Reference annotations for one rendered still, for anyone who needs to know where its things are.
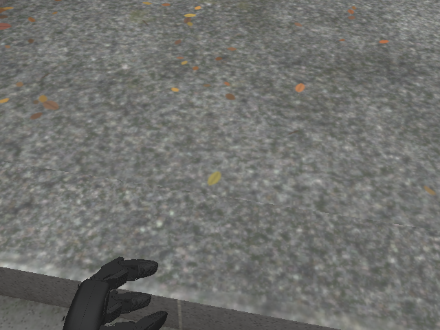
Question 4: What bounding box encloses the robot left hand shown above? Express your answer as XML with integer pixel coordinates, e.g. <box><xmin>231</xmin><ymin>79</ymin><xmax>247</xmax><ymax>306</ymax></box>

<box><xmin>63</xmin><ymin>257</ymin><xmax>168</xmax><ymax>330</ymax></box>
